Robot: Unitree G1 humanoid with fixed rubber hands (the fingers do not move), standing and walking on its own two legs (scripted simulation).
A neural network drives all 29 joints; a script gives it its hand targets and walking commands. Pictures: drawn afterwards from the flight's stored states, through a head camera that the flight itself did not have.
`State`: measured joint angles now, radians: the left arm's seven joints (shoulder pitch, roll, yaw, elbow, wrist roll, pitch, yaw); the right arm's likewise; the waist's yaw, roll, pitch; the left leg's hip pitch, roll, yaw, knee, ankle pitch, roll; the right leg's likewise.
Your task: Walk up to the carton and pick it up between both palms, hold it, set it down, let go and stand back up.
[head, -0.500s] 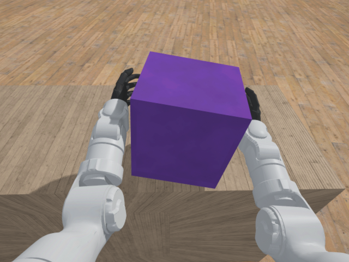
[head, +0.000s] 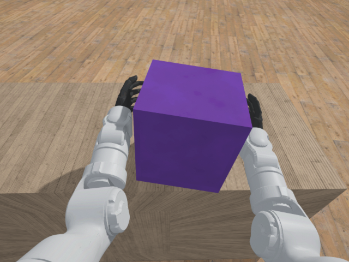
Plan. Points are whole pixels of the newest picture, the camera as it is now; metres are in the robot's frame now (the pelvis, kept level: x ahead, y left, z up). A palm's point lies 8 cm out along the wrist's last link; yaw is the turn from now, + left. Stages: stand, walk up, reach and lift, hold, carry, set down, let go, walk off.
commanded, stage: set down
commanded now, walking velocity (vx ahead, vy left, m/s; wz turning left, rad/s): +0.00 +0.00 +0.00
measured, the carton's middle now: (186, 128) +0.40 -0.04 +0.10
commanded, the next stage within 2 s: none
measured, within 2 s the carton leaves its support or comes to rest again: rests again in 1.46 s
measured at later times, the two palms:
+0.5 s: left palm (122, 114) +0.43 +0.11 +0.13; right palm (249, 128) +0.37 -0.19 +0.12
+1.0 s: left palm (122, 115) +0.43 +0.12 +0.13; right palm (248, 129) +0.37 -0.19 +0.12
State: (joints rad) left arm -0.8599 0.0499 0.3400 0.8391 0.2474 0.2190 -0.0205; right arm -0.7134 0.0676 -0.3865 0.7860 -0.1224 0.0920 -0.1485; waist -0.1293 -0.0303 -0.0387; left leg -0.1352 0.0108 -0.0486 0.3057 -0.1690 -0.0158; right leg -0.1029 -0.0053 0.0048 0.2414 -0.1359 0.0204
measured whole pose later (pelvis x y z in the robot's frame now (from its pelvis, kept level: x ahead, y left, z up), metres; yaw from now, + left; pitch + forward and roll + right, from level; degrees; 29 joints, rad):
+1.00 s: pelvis +0.01 +0.00 +0.00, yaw -1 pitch -3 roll +0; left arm -0.80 0.00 0.44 0.76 0.36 0.18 -0.09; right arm -0.69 0.12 -0.49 0.80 -0.24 -0.11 -0.09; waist -0.11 -0.04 0.04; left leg -0.05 0.01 -0.01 0.28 -0.18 -0.01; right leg -0.03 -0.02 -0.03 0.23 -0.15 0.02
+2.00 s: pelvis -0.01 +0.00 -0.01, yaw -3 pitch +8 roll -1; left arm -0.85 0.21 0.07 0.93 -0.08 0.16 0.07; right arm -0.80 -0.16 -0.07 0.93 0.26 0.01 -0.19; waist -0.12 0.00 -0.10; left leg -0.35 0.05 0.02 0.40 -0.20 -0.02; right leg -0.32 0.01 -0.02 0.31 -0.13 0.00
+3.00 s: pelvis -0.03 +0.00 +0.00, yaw -3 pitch +0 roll -1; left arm -0.86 0.39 0.05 0.61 -0.21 0.57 0.00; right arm -0.79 -0.28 -0.02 0.62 0.42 0.40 -0.18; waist -0.14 -0.02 -0.04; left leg -0.20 0.04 0.01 0.37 -0.17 -0.02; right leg -0.19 0.01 -0.01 0.30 -0.11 0.00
